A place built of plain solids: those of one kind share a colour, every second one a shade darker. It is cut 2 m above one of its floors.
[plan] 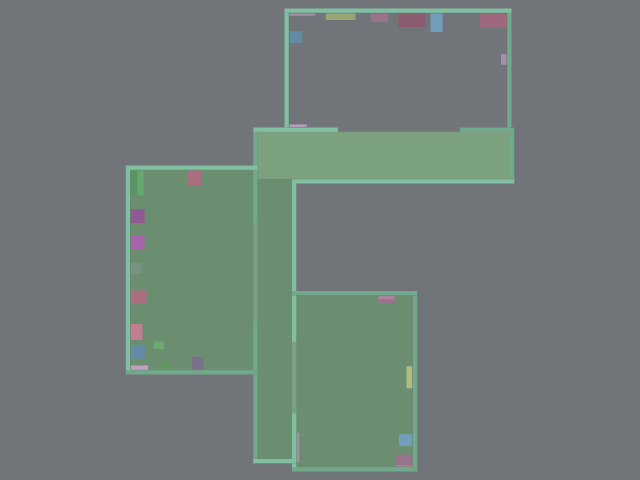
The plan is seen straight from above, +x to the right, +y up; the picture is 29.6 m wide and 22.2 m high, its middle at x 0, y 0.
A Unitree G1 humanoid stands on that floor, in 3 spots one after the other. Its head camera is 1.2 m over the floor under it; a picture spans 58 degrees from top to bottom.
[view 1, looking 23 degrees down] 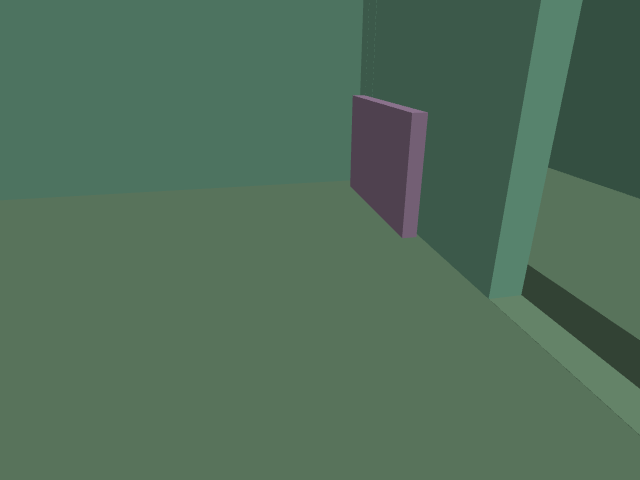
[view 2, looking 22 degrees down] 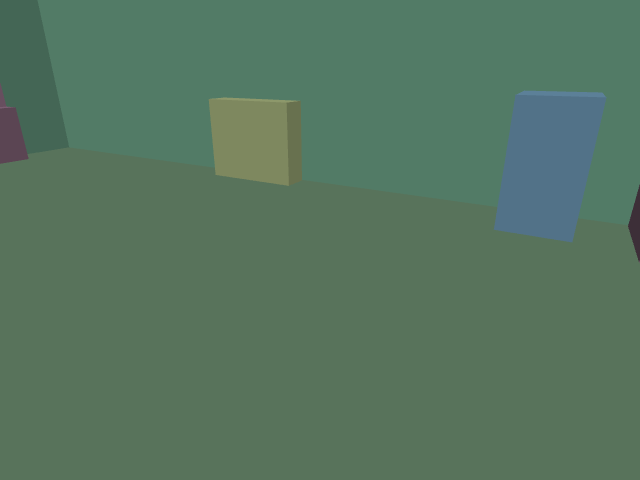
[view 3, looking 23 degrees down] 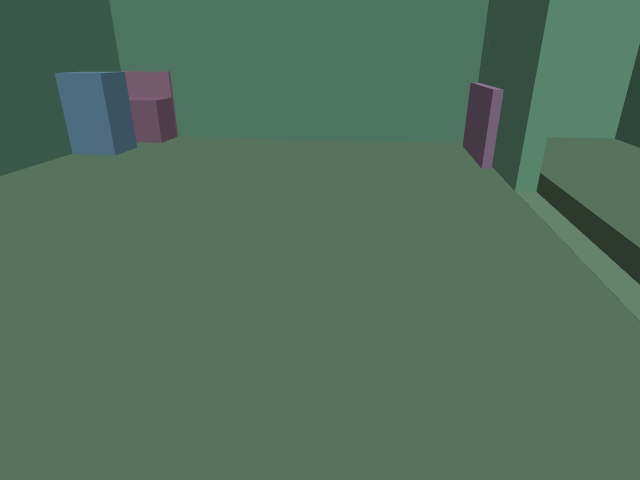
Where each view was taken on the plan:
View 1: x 0.21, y -6.24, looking -102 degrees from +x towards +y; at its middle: floor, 3.07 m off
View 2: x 0.21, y -9.34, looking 29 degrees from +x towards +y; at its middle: floor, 3.20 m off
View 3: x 0.21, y -3.76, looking -82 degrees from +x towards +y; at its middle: floor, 3.07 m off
